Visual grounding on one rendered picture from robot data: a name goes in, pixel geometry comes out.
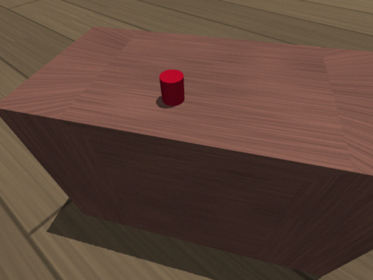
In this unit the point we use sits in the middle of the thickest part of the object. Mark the can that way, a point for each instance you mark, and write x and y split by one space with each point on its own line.
172 87

